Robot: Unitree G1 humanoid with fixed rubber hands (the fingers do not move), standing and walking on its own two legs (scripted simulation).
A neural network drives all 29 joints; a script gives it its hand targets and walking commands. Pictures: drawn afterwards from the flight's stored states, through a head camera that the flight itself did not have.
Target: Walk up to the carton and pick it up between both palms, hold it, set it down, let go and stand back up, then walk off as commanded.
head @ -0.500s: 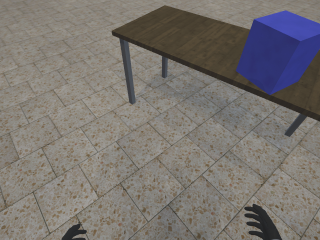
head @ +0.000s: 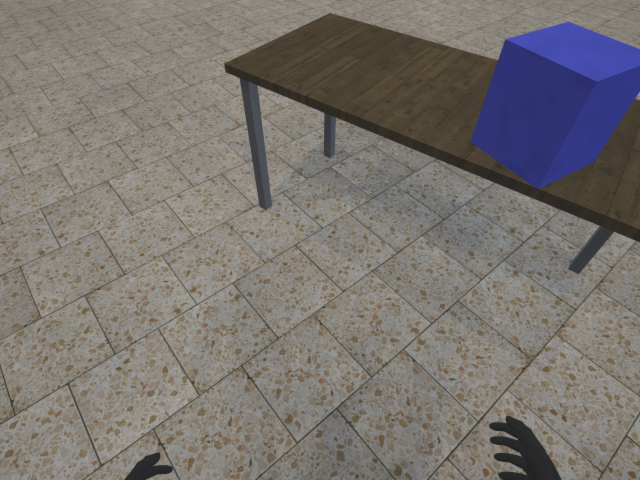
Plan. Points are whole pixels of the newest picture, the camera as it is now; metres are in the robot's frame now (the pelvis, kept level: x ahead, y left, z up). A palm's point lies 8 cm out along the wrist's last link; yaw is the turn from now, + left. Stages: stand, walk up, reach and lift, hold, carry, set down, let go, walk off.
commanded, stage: stand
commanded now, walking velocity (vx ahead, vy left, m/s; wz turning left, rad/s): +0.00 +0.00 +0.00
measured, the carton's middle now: (552, 105) +0.86 -0.49 +0.03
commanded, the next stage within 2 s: none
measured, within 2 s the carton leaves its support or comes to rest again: neither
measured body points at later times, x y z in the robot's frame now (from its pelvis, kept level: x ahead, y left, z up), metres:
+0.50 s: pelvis -0.01 +0.00 +0.00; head -0.01 +0.00 +0.45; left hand +0.10 +0.26 -0.13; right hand +0.14 -0.26 -0.10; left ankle +0.02 +0.12 -0.72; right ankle +0.02 -0.12 -0.72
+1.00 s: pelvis -0.01 +0.00 +0.00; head +0.00 -0.01 +0.45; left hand +0.10 +0.26 -0.13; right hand +0.14 -0.26 -0.10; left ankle +0.02 +0.12 -0.72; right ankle +0.02 -0.12 -0.72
